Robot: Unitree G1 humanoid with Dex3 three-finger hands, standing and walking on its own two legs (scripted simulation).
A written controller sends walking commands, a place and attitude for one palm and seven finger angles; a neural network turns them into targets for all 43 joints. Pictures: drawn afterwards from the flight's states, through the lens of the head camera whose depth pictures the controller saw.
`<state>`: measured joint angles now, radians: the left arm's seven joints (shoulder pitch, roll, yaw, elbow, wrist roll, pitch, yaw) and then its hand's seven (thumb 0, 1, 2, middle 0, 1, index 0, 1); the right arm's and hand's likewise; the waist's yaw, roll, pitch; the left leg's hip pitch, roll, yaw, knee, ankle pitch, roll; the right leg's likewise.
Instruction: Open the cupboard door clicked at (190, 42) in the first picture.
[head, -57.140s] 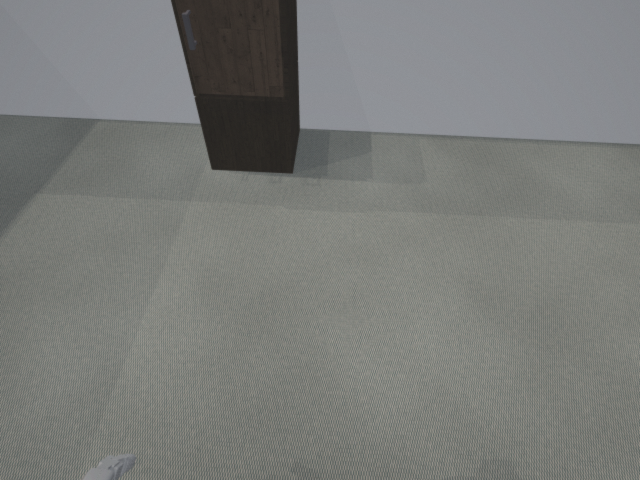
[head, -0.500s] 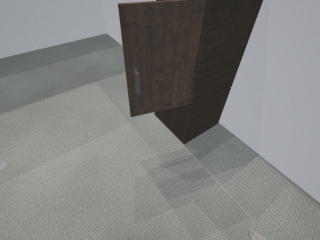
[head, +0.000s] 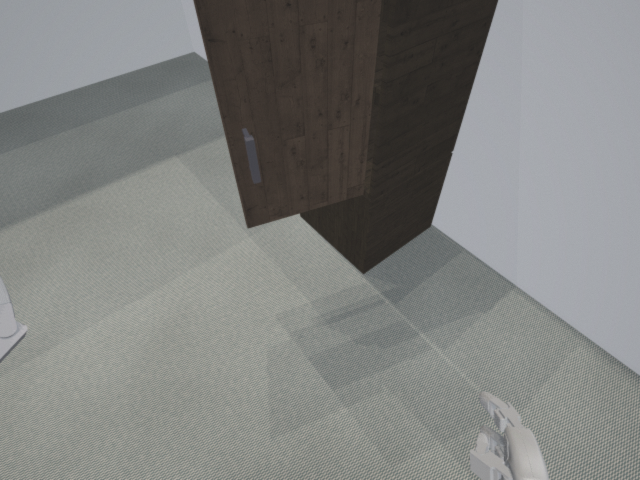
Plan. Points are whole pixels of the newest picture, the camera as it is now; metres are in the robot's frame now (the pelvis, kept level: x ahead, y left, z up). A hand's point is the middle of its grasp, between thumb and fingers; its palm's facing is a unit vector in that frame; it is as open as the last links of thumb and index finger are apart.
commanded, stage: stop stepping back and stand still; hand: left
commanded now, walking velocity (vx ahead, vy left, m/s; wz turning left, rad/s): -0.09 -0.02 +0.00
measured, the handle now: (251, 156) +0.79 +0.21 -0.08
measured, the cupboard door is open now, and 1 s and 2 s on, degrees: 73 73 73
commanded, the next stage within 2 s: let the arm hang, fingers relaxed in 1.10 s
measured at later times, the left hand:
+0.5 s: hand (47, 330) +0.22 +0.26 +0.15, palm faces +0.37 -0.78 -0.50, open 7.5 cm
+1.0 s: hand out of the picture +0.16 +0.29 +0.15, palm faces +0.38 -0.81 -0.45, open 7.5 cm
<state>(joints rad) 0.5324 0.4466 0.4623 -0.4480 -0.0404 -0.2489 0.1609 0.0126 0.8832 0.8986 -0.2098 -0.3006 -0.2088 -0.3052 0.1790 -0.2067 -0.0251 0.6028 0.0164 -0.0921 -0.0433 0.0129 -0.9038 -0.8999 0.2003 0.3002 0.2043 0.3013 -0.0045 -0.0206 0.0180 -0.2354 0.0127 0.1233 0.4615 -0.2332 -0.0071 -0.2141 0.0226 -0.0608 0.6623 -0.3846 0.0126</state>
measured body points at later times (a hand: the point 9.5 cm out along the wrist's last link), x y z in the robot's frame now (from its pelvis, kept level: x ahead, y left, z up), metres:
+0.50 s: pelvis +0.00 +0.01 +0.00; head +0.03 +0.01 +0.45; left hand +0.19 +0.30 +0.18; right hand +0.17 -0.23 -0.08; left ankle +0.02 +0.12 -0.73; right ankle -0.07 -0.05 -0.73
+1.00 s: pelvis -0.04 +0.03 +0.01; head -0.03 +0.03 +0.46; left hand +0.14 +0.33 +0.17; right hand +0.11 -0.20 -0.08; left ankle +0.02 +0.12 -0.73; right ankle -0.07 -0.05 -0.73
